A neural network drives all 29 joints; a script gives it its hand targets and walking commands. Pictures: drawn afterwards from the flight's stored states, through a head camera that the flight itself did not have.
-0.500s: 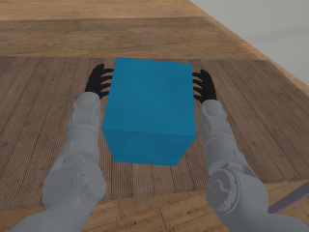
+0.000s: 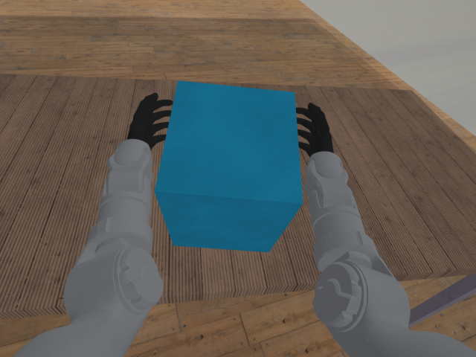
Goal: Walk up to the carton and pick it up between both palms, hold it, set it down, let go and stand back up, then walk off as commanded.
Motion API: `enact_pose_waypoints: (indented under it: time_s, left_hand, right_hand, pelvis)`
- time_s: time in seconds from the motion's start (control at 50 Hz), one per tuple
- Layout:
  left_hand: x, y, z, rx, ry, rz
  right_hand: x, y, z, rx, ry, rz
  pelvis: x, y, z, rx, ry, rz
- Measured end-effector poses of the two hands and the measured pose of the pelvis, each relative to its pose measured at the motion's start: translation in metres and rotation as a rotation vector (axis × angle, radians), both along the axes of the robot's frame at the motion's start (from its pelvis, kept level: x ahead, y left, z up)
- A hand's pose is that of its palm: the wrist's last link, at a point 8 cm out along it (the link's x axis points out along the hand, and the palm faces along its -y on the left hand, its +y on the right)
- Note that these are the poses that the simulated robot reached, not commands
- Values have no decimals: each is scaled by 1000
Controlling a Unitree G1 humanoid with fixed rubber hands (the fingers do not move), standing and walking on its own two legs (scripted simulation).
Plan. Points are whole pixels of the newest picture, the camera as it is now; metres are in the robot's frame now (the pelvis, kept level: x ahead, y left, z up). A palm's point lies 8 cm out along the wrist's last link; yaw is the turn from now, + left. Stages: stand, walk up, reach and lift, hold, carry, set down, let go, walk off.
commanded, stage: set down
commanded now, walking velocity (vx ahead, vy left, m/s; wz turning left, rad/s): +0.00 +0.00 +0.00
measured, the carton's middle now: (228, 176) +0.43 +0.00 +0.07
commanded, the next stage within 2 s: none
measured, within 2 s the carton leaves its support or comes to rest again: rests again in 0.56 s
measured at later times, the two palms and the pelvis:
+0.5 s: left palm (147, 144) +0.46 +0.15 +0.12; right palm (313, 159) +0.42 -0.15 +0.13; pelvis +0.01 +0.00 +0.00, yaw +0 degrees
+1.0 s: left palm (152, 157) +0.45 +0.14 +0.09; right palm (311, 177) +0.41 -0.15 +0.09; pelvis +0.00 -0.01 +0.00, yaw +0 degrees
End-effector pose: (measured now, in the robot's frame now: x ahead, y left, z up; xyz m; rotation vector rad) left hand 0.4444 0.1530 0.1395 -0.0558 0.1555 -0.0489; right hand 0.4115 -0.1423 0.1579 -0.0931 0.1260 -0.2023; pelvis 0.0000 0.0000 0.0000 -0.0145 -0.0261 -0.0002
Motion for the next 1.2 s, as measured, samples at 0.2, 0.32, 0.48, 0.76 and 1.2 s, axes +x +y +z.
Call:
enact_pose_waypoints:
  time_s: [0.2,0.32,0.48,0.76,1.2]
  left_hand:
    - [7,-13,5,98,36,13]
    - [10,-16,6,139,31,18]
    - [15,-4,-19,36,17,19]
    - [24,-15,-26,97,70,38]
    - [-1,5,-56,55,116,92]
  right_hand:
    - [6,-13,-21,111,-24,17]
    - [9,-16,-29,145,-25,22]
    - [12,-4,-30,51,16,-1]
    - [16,-13,-56,116,-14,10]
    - [-1,-9,-74,117,84,-11]
  pelvis:
    - [4,0,0,1,25,-6]
    - [5,-2,0,3,27,-3]
    - [6,0,0,1,44,-2]
    - [13,1,0,1,107,-6]
    - [-10,4,-3,-5,243,-4]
